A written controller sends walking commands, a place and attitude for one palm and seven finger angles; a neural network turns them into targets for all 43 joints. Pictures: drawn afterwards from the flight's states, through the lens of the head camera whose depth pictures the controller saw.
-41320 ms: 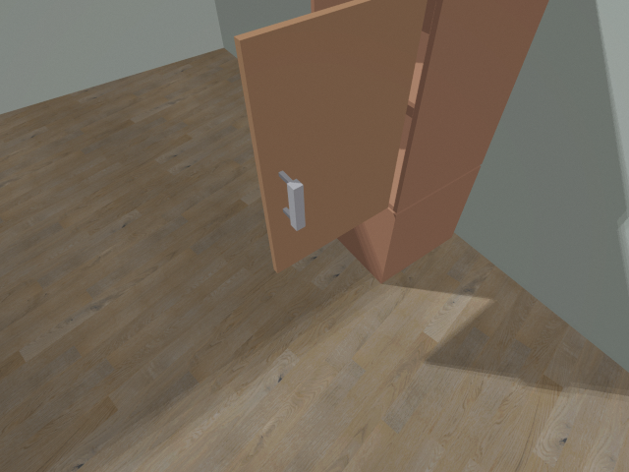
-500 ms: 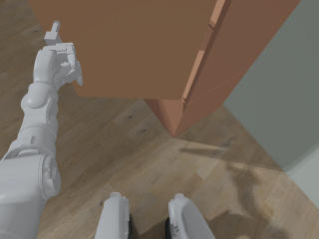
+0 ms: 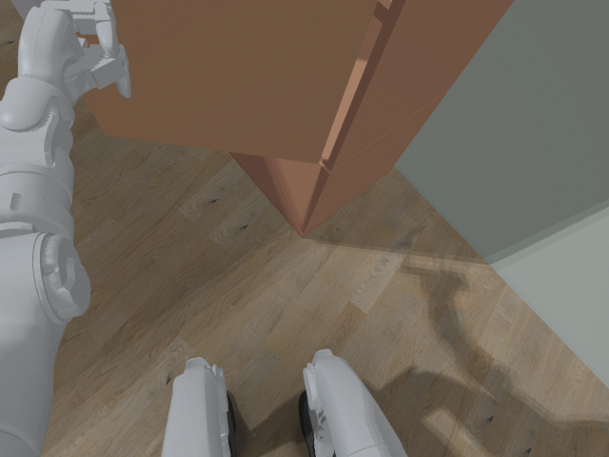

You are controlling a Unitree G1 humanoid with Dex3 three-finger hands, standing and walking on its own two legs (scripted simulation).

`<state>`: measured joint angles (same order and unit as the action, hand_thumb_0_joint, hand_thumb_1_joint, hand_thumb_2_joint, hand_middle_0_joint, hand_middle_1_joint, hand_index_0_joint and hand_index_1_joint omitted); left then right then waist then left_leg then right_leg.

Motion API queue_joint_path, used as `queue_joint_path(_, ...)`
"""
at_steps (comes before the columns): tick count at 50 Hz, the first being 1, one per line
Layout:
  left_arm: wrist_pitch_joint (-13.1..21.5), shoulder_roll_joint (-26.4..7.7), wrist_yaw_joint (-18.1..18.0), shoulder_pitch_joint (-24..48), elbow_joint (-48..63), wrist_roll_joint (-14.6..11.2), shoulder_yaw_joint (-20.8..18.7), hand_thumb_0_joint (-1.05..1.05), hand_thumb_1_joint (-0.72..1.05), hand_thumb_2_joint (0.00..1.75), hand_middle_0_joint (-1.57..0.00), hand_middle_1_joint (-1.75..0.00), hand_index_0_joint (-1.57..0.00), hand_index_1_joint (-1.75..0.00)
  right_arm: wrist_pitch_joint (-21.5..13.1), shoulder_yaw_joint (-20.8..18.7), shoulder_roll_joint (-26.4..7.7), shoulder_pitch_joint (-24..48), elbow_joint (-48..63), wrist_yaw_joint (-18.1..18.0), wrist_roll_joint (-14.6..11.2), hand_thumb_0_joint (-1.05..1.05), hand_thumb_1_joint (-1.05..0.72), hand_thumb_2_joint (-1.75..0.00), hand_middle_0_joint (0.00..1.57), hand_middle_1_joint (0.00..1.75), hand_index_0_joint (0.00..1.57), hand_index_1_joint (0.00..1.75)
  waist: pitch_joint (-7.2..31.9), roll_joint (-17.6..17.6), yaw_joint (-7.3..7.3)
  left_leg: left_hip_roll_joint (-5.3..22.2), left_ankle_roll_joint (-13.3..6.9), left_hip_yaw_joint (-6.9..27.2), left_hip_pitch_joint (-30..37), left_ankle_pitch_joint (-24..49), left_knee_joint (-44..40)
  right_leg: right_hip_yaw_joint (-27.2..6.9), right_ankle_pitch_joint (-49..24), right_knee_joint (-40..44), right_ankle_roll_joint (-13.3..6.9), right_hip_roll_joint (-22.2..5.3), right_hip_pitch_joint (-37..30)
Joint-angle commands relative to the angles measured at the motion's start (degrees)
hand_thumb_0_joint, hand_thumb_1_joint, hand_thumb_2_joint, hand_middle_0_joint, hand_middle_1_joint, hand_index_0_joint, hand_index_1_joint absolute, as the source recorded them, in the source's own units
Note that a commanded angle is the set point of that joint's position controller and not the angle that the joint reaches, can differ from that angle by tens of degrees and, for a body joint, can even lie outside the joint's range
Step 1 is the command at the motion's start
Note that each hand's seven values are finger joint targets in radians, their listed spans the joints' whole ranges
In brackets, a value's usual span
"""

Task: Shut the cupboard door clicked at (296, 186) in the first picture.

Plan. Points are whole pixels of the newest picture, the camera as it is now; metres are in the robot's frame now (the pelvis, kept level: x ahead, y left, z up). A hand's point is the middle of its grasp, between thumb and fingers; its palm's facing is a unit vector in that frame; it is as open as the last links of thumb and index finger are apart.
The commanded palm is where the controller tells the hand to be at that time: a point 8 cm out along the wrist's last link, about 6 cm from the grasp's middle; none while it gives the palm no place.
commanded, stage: push the door shut along its arc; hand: left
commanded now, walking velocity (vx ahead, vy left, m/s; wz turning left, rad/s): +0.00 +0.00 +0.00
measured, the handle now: (56, 21) +0.63 +0.23 +0.07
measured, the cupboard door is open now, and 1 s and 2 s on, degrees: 46 42 42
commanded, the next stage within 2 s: pull the fist back off the door in 0.30 s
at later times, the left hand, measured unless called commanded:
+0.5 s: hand (136, 22) +0.62 +0.14 +0.09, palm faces -0.06 -1.00 +0.08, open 2.9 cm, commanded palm +0.60 +0.14 +0.08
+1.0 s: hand (136, 69) +0.56 +0.14 +0.08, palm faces +0.11 -0.99 -0.02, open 3.1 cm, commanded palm +0.52 +0.16 +0.08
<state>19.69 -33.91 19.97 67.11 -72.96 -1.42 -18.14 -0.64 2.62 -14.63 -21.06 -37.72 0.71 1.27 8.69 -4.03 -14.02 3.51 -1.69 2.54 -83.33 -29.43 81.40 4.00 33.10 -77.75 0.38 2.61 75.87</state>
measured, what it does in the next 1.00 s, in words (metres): stands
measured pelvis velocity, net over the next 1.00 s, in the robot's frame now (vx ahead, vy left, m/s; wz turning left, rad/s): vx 0.02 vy -0.01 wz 0.02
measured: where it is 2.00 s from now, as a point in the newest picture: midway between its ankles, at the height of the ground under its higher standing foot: (272, 451)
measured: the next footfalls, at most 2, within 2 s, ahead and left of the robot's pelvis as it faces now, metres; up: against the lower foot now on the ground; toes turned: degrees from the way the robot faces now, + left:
none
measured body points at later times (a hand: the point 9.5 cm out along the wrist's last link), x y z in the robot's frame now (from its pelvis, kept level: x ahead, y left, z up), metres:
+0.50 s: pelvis +0.01 -0.01 -0.02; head +0.21 +0.03 +0.38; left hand +0.62 +0.19 +0.08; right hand -0.04 -0.26 -0.11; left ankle +0.06 +0.10 -0.58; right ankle +0.03 -0.13 -0.58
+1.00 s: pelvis +0.02 -0.01 +0.03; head +0.18 +0.01 +0.45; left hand +0.55 +0.19 +0.08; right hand +0.02 -0.27 -0.08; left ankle +0.06 +0.10 -0.58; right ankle +0.03 -0.13 -0.58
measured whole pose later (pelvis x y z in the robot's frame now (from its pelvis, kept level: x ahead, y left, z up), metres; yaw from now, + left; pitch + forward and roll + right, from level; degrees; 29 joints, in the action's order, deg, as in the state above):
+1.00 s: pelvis +0.02 -0.01 +0.03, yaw +1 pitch +29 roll -4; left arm 25.7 -22.0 -0.7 56.1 -68.4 -0.4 -19.6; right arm 2.5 -0.1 -14.2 -23.1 -37.0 4.7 3.7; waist 9.9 -3.6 -11.4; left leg 3.5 -0.2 1.9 -74.6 -29.5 75.0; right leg 3.3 33.5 -72.6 -0.7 2.6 68.2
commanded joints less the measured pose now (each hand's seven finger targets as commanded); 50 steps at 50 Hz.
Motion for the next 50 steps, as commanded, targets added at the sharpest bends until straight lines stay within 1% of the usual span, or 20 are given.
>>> queue_joint_path(1,2.89,-11.09,0.44,31.45,12.7,-0.32,-1.08,0.0,0.9,0.9,-1.3,-1.5,-1.3,-1.5,-0.63,-4.09,-12.34,-12.26,1.43,-0.94,0.13,0.0,-0.9,-0.9,0.2,0.3,0.2,0.3,33.5,-12.11,-3.37,-0.08,-0.38,6.07,39.69,19.19,-7.59,-0.61,-13.17,9.83,-2.95,1.18,-0.67)
queue_joint_path(5,1.41,-14.03,1.34,33.3,10.49,-0.01,-2.66,0.0,0.9,0.9,-1.3,-1.5,-1.3,-1.5,-0.78,-3.72,-12.48,-12.85,1.39,-1.16,0.1,0.0,-0.9,-0.9,0.2,0.3,0.2,0.3,32.68,-10.52,-4.16,-0.15,-0.89,5.28,35.95,19.29,-6.22,-0.79,-13.88,9.46,-2.69,1.44,-1.52)
queue_joint_path(9,0.63,-15.9,1.76,35.59,10.85,0.92,-2.91,0.0,0.9,0.9,-1.3,-1.5,-1.3,-1.5,-1.02,-3.34,-12.3,-13.6,1.38,-1.25,0.42,0.0,-0.9,-0.9,0.2,0.3,0.2,0.3,33.49,-12.73,-4.4,-0.18,-0.99,5.14,35.65,20.22,-5.26,-0.64,-14.45,8.62,-2.89,1.62,-1.19)
queue_joint_path(12,-0.25,-15.75,2.63,35.49,11.0,1.1,-2.5,0.0,0.9,0.9,-1.3,-1.5,-1.3,-1.5,-1.01,-3.55,-12.33,-13.91,1.32,-1.26,0.45,0.0,-0.9,-0.9,0.2,0.3,0.2,0.3,35.3,-13.2,-4.49,-0.06,-0.91,5.06,36.26,22.6,-4.52,-0.47,-16.26,8.2,-2.82,1.77,-1.34)
queue_joint_path(16,-2.39,-15.4,3.11,37.29,8.04,1.83,-1.42,0.0,0.9,0.9,-1.3,-1.5,-1.3,-1.5,-0.97,-3.21,-12.39,-14.63,1.1,-1.52,0.57,0.0,-0.9,-0.9,0.2,0.3,0.2,0.3,33.23,-11.45,-6.05,-0.09,-1.4,4.84,33.44,21.43,-3.5,-0.35,-16.14,8.18,-2.55,1.97,-0.57)
queue_joint_path(17,-2.45,-17.03,3.24,39.26,9.06,2.09,-1.74,0.0,0.9,0.9,-1.3,-1.5,-1.3,-1.5,-0.98,-3.15,-12.51,-14.91,1.01,-1.74,0.54,0.0,-0.9,-0.9,0.2,0.3,0.2,0.3,33.3,-12.0,-6.24,0.04,-1.43,4.57,32.63,20.65,-3.25,-0.53,-15.75,8.03,-2.47,1.96,-0.66)
queue_joint_path(20,-2.96,-16.18,3.84,41.97,9.02,2.4,-0.57,0.0,0.9,0.9,-1.3,-1.5,-1.3,-1.5,-1.41,-3.15,-12.45,-15.35,0.61,-1.92,0.63,0.0,-0.9,-0.9,0.2,0.3,0.2,0.3,34.31,-13.46,-6.97,-0.07,-1.52,4.79,33.34,21.42,-2.35,-0.45,-16.08,7.58,-2.56,2.09,0.74)
queue_joint_path(21,-3.77,-18.91,-6.47,39.22,11.27,-2.25,-13.82,0.0,0.9,0.9,-1.3,-1.5,-1.3,-1.5,-1.46,-2.33,-11.47,-18.08,2.54,-1.5,2.19,0.0,-0.9,-0.9,0.2,0.3,0.2,0.3,36.29,-13.52,-2.38,0.85,-1.15,5.7,32.68,22.97,-3.88,-0.08,-16.77,7.63,-2.3,1.67,-2.27)
queue_joint_path(22,-4.53,-14.88,-10.94,34.51,9.54,-1.09,-10.55,0.0,0.9,0.9,-1.3,-1.5,-1.3,-1.5,-1.31,-2.55,-11.12,-17.05,3.01,-0.48,2.41,0.0,-0.9,-0.9,0.2,0.3,0.2,0.3,37.32,-13.16,-2.22,0.87,-0.63,5.48,32.99,23.95,-4.65,0.14,-17.05,7.46,-2.01,1.67,-3.0)
queue_joint_path(23,-4.55,-10.92,-15.22,34.25,10.96,-1.37,-10.58,0.0,0.9,0.9,-1.3,-1.5,-1.3,-1.5,-1.17,-3.07,-10.51,-17.45,2.84,0.43,3.11,0.0,-0.9,-0.9,0.2,0.3,0.2,0.3,36.74,-11.4,-2.71,0.93,-0.56,5.1,32.81,23.82,-4.77,0.36,-17.22,7.99,-1.54,1.67,-3.38)
queue_joint_path(25,-2.17,-8.52,-23.85,32.75,16.39,2.83,-9.47,0.0,0.9,0.9,-1.3,-1.5,-1.3,-1.5,-0.8,-3.57,-9.91,-18.22,2.97,2.22,4.32,0.0,-0.9,-0.9,0.2,0.3,0.2,0.3,39.29,-14.73,-1.51,1.06,0.08,5.23,36.69,26.36,-5.5,0.65,-17.86,7.68,-1.49,1.55,-3.23)
queue_joint_path(28,-0.24,-9.74,-27.86,30.79,16.87,8.25,-8.05,0.0,0.9,0.9,-1.3,-1.5,-1.3,-1.5,0.77,-4.26,-10.19,-18.47,2.55,3.87,4.61,0.0,-0.9,-0.9,0.2,0.3,0.2,0.3,39.27,-12.73,-2.09,0.49,-0.08,3.81,35.77,25.61,-6.13,-0.14,-19.31,9.1,-1.46,1.58,-7.55)
queue_joint_path(30,1.62,-8.95,-26.84,31.46,18.45,9.22,-6.14,0.0,0.9,0.9,-1.3,-1.5,-1.3,-1.5,1.22,-4.56,-10.11,-17.68,2.54,4.25,4.24,0.0,-0.9,-0.9,0.2,0.3,0.2,0.3,39.28,-13.36,-2.58,0.13,-0.1,3.4,36.16,24.87,-6.89,-0.82,-20.54,10.09,-1.54,1.56,-9.37)
queue_joint_path(34,5.25,-8.48,-23.41,29.87,21.43,4.97,-7.18,0.0,0.9,0.9,-1.3,-1.5,-1.3,-1.5,1.0,-4.95,-9.88,-16.03,2.41,3.67,3.23,0.0,-0.9,-0.9,0.2,0.3,0.2,0.3,40.32,-11.42,-1.64,-0.52,-0.12,2.65,36.88,22.72,-8.98,-1.95,-21.69,12.15,-1.53,1.67,-14.9)
queue_joint_path(36,5.78,-8.27,-22.74,25.36,17.55,3.72,-8.35,0.0,0.9,0.9,-1.3,-1.5,-1.3,-1.5,0.91,-4.92,-9.53,-15.87,1.73,3.44,2.98,0.0,-0.9,-0.9,0.2,0.3,0.2,0.3,36.46,-8.35,-1.21,-0.74,-0.33,1.72,33.6,21.22,-9.54,-2.32,-22.18,13.25,-1.18,1.63,-17.49)
queue_joint_path(38,5.83,-5.63,-22.22,20.81,13.56,3.58,-6.71,0.0,0.9,0.9,-1.3,-1.5,-1.3,-1.5,1.17,-4.7,-9.11,-15.3,1.82,3.4,2.8,0.0,-0.9,-0.9,0.2,0.3,0.2,0.3,31.75,-4.82,-1.47,-1.02,-0.71,0.58,29.43,18.52,-10.13,-2.83,-21.75,14.4,-0.93,1.49,-19.09)
queue_joint_path(41,7.56,-1.38,-21.57,17.31,13.9,2.76,-4.33,0.0,0.9,0.9,-1.3,-1.5,-1.3,-1.5,1.46,-5.02,-8.91,-14.57,2.32,3.52,2.76,0.0,-0.9,-0.9,0.2,0.3,0.2,0.3,30.82,-5.68,-0.33,-1.4,-0.44,0.34,31.74,18.94,-11.09,-2.56,-21.67,14.6,-1.22,1.3,-18.23)
queue_joint_path(43,8.07,1.67,-20.89,13.63,12.49,1.59,-2.78,0.0,0.9,0.9,-1.3,-1.5,-1.3,-1.5,1.93,-5.39,-8.93,-13.9,2.45,3.53,2.5,0.0,-0.9,-0.9,0.2,0.3,0.2,0.3,28.44,-2.93,-0.44,-1.6,-0.4,0.13,31.34,18.46,-11.8,-2.54,-21.88,15.27,-1.16,1.26,-18.71)
queue_joint_path(46,9.1,3.7,-20.38,12.43,12.96,0.79,-1.5,0.0,0.9,0.9,-1.3,-1.5,-1.3,-1.5,2.5,-5.77,-9.03,-12.91,2.64,3.32,2.26,0.0,-0.9,-0.9,0.2,0.3,0.2,0.3,26.86,-2.94,-0.21,-1.88,-0.38,-0.03,32.02,18.29,-12.01,-2.58,-21.87,15.3,-1.21,0.92,-17.53)
queue_joint_path(50,12.41,6.01,-21.17,12.65,20.96,-0.19,-0.48,0.0,0.9,0.9,-1.3,-1.5,-1.3,-1.5,2.89,-6.72,-8.94,-11.52,2.86,3.19,2.31,0.0,-0.9,-0.9,0.2,0.3,0.2,0.3,32.77,-6.79,1.59,-1.92,0.33,0.81,40.88,23.37,-12.64,-1.91,-24.05,14.29,-1.64,0.63,-16.77)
